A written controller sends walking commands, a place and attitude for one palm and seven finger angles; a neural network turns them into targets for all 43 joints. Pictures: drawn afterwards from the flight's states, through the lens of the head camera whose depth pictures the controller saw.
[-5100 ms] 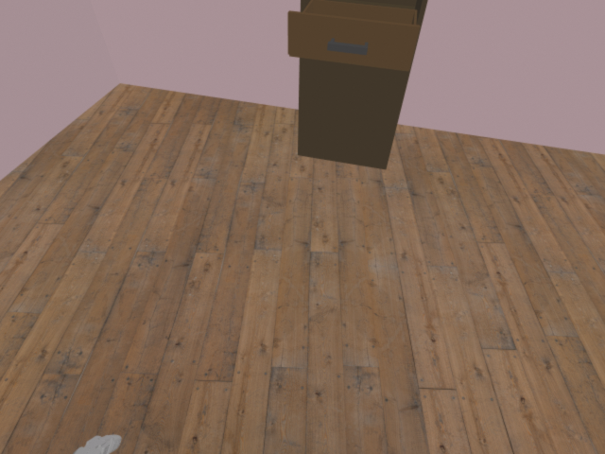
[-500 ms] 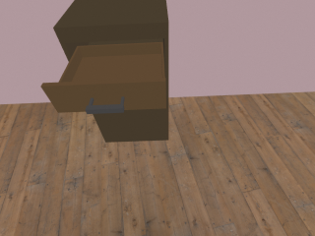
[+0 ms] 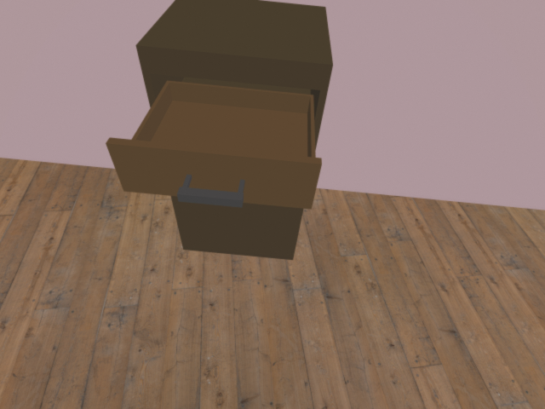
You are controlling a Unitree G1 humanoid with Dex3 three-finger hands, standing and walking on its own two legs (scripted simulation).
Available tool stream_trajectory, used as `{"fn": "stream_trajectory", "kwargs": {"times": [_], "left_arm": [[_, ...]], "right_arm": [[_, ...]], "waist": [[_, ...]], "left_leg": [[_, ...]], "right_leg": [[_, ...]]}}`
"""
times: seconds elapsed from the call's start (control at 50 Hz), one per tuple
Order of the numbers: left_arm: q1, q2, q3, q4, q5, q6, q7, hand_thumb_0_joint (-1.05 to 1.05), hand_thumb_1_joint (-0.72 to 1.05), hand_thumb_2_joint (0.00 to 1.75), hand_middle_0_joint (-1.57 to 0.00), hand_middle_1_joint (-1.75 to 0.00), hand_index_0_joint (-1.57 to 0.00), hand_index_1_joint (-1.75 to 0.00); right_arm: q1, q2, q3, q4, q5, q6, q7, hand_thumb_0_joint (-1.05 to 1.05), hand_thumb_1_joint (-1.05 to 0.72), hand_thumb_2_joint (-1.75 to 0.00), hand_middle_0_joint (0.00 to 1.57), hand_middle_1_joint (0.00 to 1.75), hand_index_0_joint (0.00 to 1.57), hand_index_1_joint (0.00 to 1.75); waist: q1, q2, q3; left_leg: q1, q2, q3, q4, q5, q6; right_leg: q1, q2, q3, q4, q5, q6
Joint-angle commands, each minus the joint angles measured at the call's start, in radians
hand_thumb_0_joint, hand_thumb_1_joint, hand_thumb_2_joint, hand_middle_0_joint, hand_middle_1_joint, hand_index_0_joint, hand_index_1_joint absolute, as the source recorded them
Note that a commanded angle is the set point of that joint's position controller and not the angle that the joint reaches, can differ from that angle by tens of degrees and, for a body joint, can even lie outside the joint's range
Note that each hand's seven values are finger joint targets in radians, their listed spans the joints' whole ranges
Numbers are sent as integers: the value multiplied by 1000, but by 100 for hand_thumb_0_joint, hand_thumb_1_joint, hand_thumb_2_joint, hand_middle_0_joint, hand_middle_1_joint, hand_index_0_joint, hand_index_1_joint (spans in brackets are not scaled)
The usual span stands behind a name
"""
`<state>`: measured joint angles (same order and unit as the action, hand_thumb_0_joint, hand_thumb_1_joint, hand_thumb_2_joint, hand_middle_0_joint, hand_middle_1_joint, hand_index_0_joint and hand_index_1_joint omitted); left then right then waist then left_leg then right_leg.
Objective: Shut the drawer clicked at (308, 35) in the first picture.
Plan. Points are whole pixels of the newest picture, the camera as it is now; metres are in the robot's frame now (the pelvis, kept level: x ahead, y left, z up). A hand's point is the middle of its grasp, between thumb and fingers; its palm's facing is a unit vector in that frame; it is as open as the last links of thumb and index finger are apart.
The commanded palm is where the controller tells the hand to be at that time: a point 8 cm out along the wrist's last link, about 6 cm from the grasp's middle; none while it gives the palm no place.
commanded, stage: take the last steps up to it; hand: left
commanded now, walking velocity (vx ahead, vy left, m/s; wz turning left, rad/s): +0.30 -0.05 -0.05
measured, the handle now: (213, 189) +0.54 +0.16 -0.03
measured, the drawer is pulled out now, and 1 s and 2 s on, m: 0.30 0.30 0.30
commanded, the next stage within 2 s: come to a stop and stand still in 0.62 s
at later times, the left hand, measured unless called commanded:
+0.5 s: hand (210, 364) +0.23 +0.12 -0.17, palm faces +0.04 -0.97 -0.22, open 7.1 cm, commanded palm none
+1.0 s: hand (201, 360) +0.24 +0.14 -0.19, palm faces +0.04 -0.98 -0.17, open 7.3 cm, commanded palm none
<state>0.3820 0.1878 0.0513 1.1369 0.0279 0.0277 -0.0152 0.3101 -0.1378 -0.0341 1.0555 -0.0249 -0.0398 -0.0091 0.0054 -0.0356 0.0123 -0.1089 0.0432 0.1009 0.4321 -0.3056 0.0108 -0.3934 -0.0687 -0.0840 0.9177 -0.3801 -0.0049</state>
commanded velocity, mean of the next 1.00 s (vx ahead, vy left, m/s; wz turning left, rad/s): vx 0.09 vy -0.03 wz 0.01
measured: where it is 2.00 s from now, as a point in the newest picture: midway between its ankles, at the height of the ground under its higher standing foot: outside the picture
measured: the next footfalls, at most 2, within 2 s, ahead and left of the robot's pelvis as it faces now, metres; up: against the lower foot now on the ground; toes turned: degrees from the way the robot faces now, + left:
right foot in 0.30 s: +0.23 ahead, -0.16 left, +0.00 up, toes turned -9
left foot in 0.72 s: +0.31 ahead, +0.07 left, +0.00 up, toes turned +8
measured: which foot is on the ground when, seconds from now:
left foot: down 0.00-0.30, up 0.32-0.70, down 0.72-1.00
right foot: up 0.00-0.28, down 0.30-0.74, up 0.76-1.00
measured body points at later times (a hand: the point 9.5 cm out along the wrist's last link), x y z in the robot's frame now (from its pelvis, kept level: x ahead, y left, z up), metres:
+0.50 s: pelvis +0.15 -0.06 -0.01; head +0.16 -0.07 +0.44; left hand +0.23 +0.17 -0.15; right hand +0.14 -0.30 -0.17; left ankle +0.13 +0.07 -0.67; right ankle +0.19 -0.15 -0.74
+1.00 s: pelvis +0.24 -0.03 +0.00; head +0.27 -0.01 +0.45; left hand +0.24 +0.19 -0.17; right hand +0.31 -0.27 -0.14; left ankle +0.27 +0.06 -0.74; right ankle +0.23 -0.17 -0.70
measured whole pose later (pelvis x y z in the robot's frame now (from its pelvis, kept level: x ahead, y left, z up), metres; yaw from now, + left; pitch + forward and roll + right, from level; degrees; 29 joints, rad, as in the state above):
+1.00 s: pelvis +0.24 -0.03 +0.00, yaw -1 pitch -1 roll +0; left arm 0.26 0.17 0.04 1.09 0.02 0.04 0.03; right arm 0.14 -0.14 -0.03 1.06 -0.01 0.00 -0.05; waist 0.02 -0.04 0.09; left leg -0.21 0.04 0.15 0.44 -0.20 0.04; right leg -0.36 -0.06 -0.02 0.87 -0.45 0.03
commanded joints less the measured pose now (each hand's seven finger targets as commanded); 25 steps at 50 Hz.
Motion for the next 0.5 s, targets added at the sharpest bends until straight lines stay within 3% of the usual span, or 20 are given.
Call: {"fn": "stream_trajectory", "kwargs": {"times": [0.0,0.08,0.14,0.18,0.2,0.22,0.24,0.26,0.28,0.3,0.32,0.34,0.36,0.4,0.44,0.48], "left_arm": [[-116,31,16,-114,-3,-47,-7,0,90,90,-20,-30,-20,-30],[-201,26,13,-143,-7,-44,-6,0,90,90,-20,-30,-20,-30],[-263,15,13,-166,-11,-45,-8,0,90,90,-20,-30,-20,-30],[-271,20,18,-171,-11,-51,-8,0,90,90,-20,-30,-20,-30],[-248,22,22,-164,-10,-54,-9,0,90,90,-20,-30,-20,-30],[-189,34,27,-147,-8,-60,-7,0,90,90,-20,-30,-20,-30],[-61,64,34,-106,-5,-72,-4,0,90,90,-20,-30,-20,-30],[89,138,52,-58,2,-88,4,0,90,90,-20,-30,-20,-30],[191,261,79,-42,-4,-93,20,0,90,90,-20,-30,-20,-30],[161,257,71,-43,-20,-87,27,0,90,90,-20,-30,-20,-30],[52,223,61,-70,-18,-83,28,0,90,90,-20,-30,-20,-30],[-38,168,46,-94,-17,-83,31,0,90,90,-20,-30,-20,-30],[-93,116,29,-107,-14,-86,33,0,90,90,-20,-30,-20,-30],[-132,75,15,-115,-7,-92,38,0,90,90,-20,-30,-20,-30],[-127,63,12,-112,-4,-95,38,0,90,90,-20,-30,-20,-30],[-117,78,12,-110,-3,-94,36,0,90,90,-20,-30,-20,-30]], "right_arm": [[92,-136,-20,10,6,-27,-25,0,-90,-90,20,30,20,30],[159,-126,-21,47,4,-33,-28,0,-90,-90,20,30,20,30],[158,-137,-30,60,-3,-29,-25,0,-90,-90,20,30,20,30],[151,-142,-34,69,-8,-26,-22,0,-90,-90,20,30,20,30],[140,-149,-36,69,-9,-23,-23,0,-90,-90,20,30,20,30],[131,-149,-36,72,-6,-21,-22,0,-90,-90,20,30,20,30],[128,-148,-35,74,-1,-20,-20,0,-90,-90,20,30,20,30],[147,-122,-33,71,10,-24,-10,0,-90,-90,20,30,20,30],[184,-51,-18,30,21,-24,-3,0,-90,-90,20,30,20,30],[128,-85,-22,14,24,-16,-9,0,-90,-90,20,30,20,30],[67,-67,-32,6,20,-13,-5,0,-90,-90,20,30,20,30],[39,-72,-32,0,11,-6,-2,0,-90,-90,20,30,20,30],[37,-60,-30,6,2,2,2,0,-90,-90,20,30,20,30],[91,-33,-25,25,-3,19,4,0,-90,-90,20,30,20,30],[101,-25,-23,24,-4,32,6,0,-90,-90,20,30,20,30],[67,-22,-22,2,0,34,12,0,-90,-90,20,30,20,30]], "waist": [[-16,152,130],[-31,138,130],[-37,176,152],[-34,187,149],[-19,182,141],[12,159,114],[69,100,40],[129,-32,-74],[134,-300,-181],[126,-187,-170],[99,-143,-75],[63,-90,16],[31,-51,52],[-18,-56,43],[-35,-72,45],[-28,-78,46]], "left_leg": [[56,238,-190,-295,127,133],[103,246,-142,-260,326,151],[52,249,-102,-238,317,139],[15,256,-108,-212,308,131],[-5,253,-99,-184,314,121],[-21,234,-77,-107,369,105],[-47,185,-36,61,418,73],[-199,119,15,324,297,33],[-425,-23,43,675,-237,-9],[-432,13,-77,816,-273,9],[-472,47,-98,886,-199,11],[-478,88,-112,881,-118,11],[-438,104,-107,840,-54,3],[-364,107,-80,736,-26,-16],[-327,99,-50,629,-10,-36],[-315,89,-29,505,2,-43]], "right_leg": [[-265,-52,34,126,116,22],[-270,-57,11,1,125,30],[-187,-50,-14,-145,129,19],[-100,-27,-29,-214,125,4],[-35,-13,-40,-247,132,-3],[66,14,-62,-300,151,-12],[241,37,-70,-377,186,-21],[495,-78,70,-428,164,-64],[649,-379,498,-587,262,-163],[541,-410,551,-653,194,-217],[401,-382,511,-688,58,-207],[267,-351,431,-708,-27,-186],[167,-302,321,-719,13,-157],[92,-256,185,-731,145,-142],[64,-221,115,-734,208,-135],[82,-213,103,-747,204,-148]]}}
